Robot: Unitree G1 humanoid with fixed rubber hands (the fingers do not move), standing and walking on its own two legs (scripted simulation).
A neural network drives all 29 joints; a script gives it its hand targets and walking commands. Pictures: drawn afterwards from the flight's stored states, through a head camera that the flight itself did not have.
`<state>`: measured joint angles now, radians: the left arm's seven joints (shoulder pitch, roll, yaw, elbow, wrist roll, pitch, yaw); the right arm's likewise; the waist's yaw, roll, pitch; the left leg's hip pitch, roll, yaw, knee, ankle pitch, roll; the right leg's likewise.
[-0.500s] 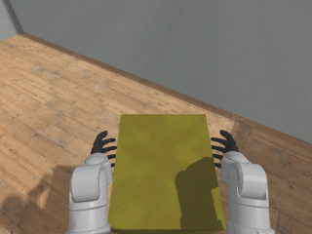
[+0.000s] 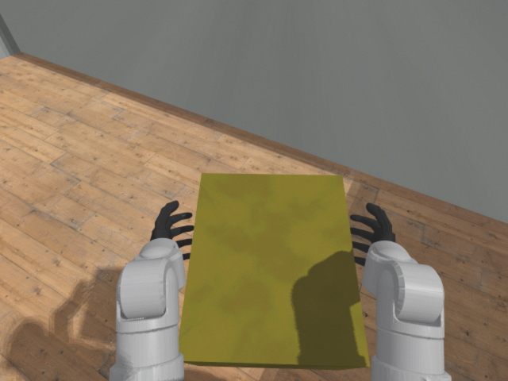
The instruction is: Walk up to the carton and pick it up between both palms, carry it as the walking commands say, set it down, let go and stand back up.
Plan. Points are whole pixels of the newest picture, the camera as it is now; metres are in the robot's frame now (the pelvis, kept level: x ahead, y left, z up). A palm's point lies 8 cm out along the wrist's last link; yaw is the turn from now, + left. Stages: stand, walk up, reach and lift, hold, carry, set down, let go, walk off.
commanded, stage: carry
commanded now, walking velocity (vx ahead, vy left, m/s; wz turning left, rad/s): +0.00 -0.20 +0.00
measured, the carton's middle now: (269, 271) +0.30 -0.01 +0.00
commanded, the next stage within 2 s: none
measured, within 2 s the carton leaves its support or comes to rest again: neither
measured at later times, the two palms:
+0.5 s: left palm (293, 292) +0.23 -0.03 +0.09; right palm out of the picture +0.21 -0.34 +0.08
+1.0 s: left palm (431, 345) +0.16 -0.18 +0.09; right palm out of the picture +0.16 -0.49 +0.08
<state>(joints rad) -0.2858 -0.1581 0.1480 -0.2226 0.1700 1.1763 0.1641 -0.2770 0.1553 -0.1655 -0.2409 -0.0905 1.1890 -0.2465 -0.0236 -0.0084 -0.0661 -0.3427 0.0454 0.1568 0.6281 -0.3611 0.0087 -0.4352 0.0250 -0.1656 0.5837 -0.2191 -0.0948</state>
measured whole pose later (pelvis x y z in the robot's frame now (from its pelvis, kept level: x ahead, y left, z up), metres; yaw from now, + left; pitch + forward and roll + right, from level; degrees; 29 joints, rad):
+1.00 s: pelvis -0.13 -0.33 +0.00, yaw +0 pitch +3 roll -1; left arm -0.29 -0.16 0.13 -0.22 0.14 1.18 0.20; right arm -0.28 0.16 -0.19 -0.24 -0.16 1.19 -0.17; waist 0.01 0.06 -0.04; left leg -0.50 0.20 0.02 0.86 -0.52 -0.11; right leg -0.39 -0.04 -0.11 0.58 -0.23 0.00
